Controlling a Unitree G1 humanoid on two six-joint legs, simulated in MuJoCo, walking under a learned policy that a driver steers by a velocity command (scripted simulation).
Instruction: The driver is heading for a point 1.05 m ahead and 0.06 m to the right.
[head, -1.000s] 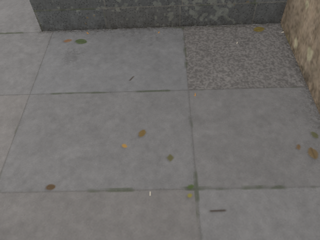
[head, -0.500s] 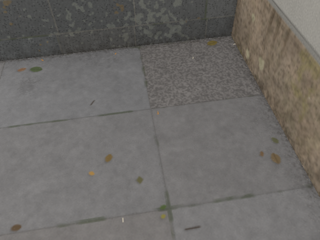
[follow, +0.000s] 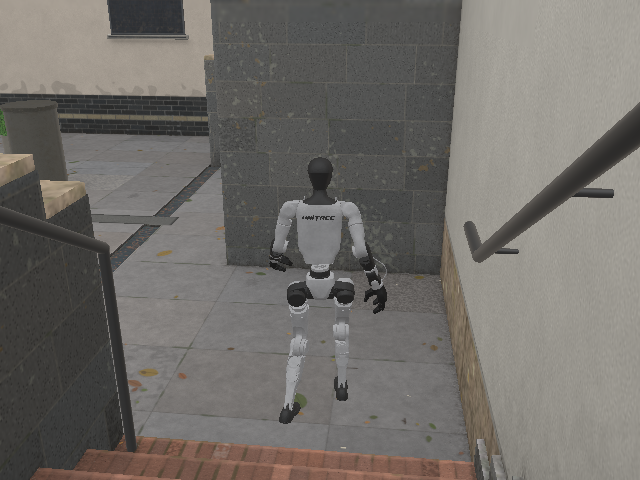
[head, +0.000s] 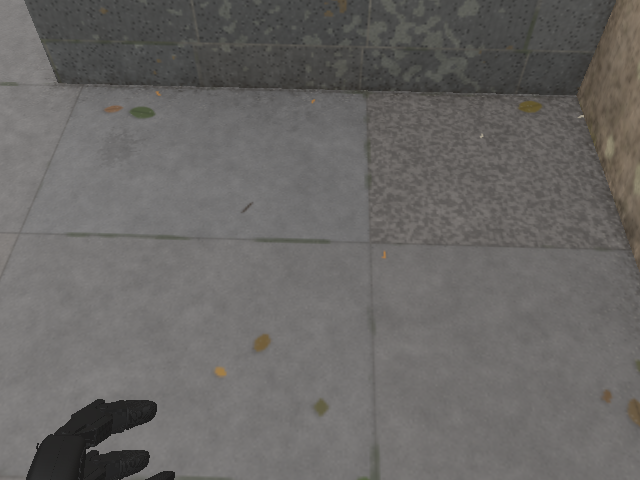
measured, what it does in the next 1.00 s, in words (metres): walks ahead: left foot, then right foot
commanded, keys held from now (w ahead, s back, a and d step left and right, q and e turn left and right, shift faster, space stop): w+q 0.12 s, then w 0.12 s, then w+e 0.76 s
